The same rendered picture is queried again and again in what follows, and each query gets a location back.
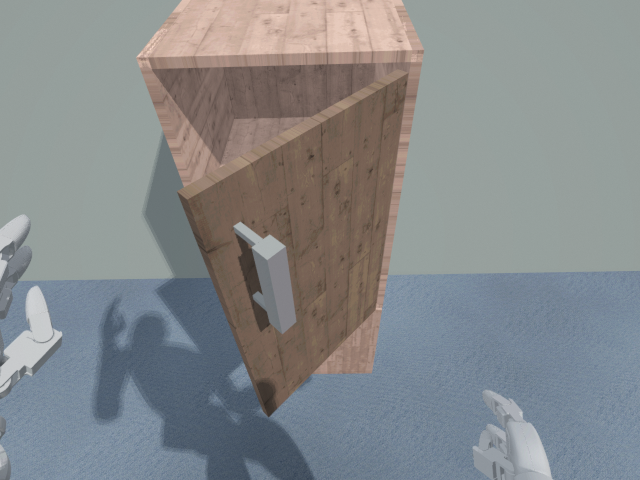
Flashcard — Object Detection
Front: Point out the handle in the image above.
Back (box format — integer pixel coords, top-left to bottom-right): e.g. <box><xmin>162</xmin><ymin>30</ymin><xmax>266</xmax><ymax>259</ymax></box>
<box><xmin>233</xmin><ymin>222</ymin><xmax>297</xmax><ymax>334</ymax></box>

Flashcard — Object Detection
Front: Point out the right robot hand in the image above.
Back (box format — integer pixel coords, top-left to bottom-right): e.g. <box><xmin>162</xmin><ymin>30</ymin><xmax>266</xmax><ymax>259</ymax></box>
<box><xmin>473</xmin><ymin>390</ymin><xmax>552</xmax><ymax>480</ymax></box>

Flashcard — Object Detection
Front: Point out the cupboard door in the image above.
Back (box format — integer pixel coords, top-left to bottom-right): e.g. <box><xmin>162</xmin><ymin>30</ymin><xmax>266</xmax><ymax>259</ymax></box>
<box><xmin>177</xmin><ymin>69</ymin><xmax>408</xmax><ymax>417</ymax></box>

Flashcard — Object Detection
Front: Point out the left robot hand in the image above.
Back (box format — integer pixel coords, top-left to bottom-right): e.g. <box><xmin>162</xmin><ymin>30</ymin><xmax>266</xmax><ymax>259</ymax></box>
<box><xmin>0</xmin><ymin>214</ymin><xmax>62</xmax><ymax>399</ymax></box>

